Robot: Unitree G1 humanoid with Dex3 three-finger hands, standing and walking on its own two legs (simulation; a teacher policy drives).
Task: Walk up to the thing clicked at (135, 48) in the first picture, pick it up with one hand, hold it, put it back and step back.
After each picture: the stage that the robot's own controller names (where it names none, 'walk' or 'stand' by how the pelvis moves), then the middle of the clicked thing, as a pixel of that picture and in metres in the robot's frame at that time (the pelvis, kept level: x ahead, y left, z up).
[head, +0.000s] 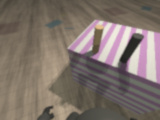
stand; (129, 49) +0.55 -0.26 +0.08
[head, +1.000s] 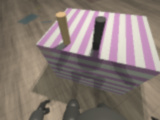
walk; (97, 35) +0.58 +0.01 +0.11
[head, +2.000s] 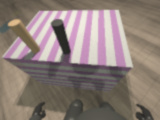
stand; (62, 39) +0.49 +0.24 +0.13
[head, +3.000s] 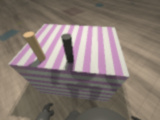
stand; (68, 50) +0.49 +0.21 +0.08
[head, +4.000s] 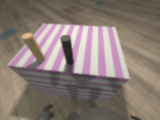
stand; (68, 51) +0.48 +0.20 +0.08
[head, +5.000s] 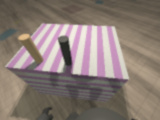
stand; (66, 52) +0.47 +0.22 +0.08
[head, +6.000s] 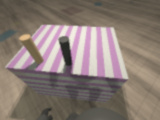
stand; (66, 52) +0.47 +0.22 +0.07
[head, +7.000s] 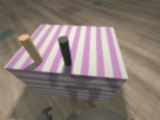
rise first; (66, 52) +0.47 +0.22 +0.07
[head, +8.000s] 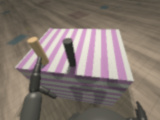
rise first; (70, 54) +0.47 +0.22 +0.08
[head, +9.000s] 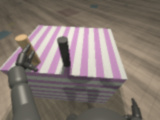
go down; (65, 53) +0.46 +0.21 +0.09
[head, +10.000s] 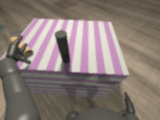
go down; (63, 49) +0.47 +0.20 +0.10
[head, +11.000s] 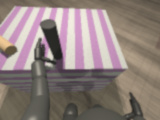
close in; (54, 43) +0.46 +0.22 +0.14
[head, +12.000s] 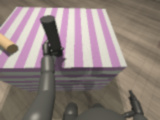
close; (54, 39) +0.49 +0.22 +0.14
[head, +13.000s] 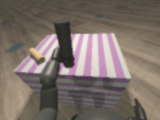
lift; (66, 46) +0.34 +0.16 +0.28
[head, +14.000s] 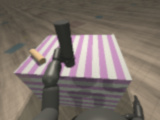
hold; (66, 47) +0.34 +0.16 +0.28
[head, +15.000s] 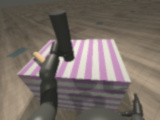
hold; (64, 40) +0.32 +0.16 +0.34
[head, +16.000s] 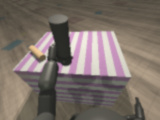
hold; (63, 45) +0.32 +0.16 +0.30
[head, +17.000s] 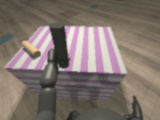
crouch; (61, 48) +0.36 +0.19 +0.23
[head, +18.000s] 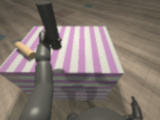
lower; (51, 29) +0.46 +0.24 +0.28
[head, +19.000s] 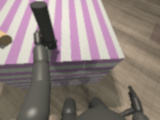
lower; (46, 30) +0.53 +0.23 +0.16
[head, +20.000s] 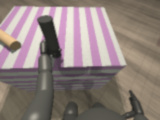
lower; (52, 40) +0.48 +0.23 +0.14
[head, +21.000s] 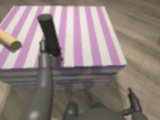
lower; (51, 38) +0.49 +0.23 +0.14
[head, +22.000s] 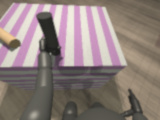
lower; (51, 37) +0.49 +0.23 +0.14
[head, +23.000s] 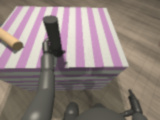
open; (55, 40) +0.48 +0.21 +0.14
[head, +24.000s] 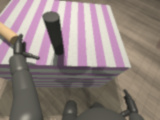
sink last; (56, 38) +0.47 +0.21 +0.14
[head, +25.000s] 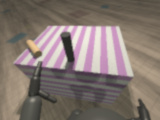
sink last; (68, 48) +0.49 +0.23 +0.12
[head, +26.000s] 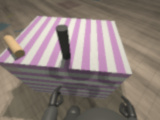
stand; (64, 44) +0.48 +0.22 +0.13
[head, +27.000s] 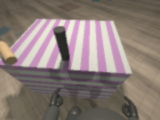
stand; (63, 46) +0.47 +0.22 +0.14
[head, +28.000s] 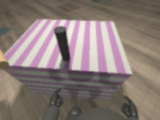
stand; (63, 46) +0.47 +0.22 +0.14
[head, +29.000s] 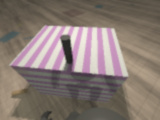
stand; (67, 50) +0.50 +0.22 +0.08
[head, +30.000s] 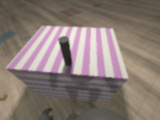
stand; (66, 52) +0.47 +0.22 +0.08
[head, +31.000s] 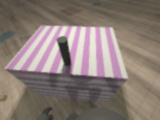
stand; (65, 53) +0.47 +0.23 +0.07
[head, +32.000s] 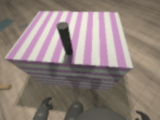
walk; (66, 41) +0.51 +0.21 +0.09
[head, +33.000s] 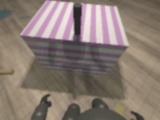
walk; (77, 21) +0.76 +0.17 +0.09
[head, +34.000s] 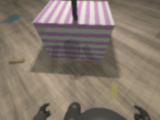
stand; (74, 8) +1.10 +0.28 +0.10
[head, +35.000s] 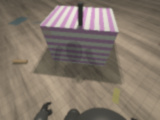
stand; (80, 14) +1.10 +0.21 +0.09
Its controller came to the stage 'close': yes
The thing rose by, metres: 0.25
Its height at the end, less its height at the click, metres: +0.00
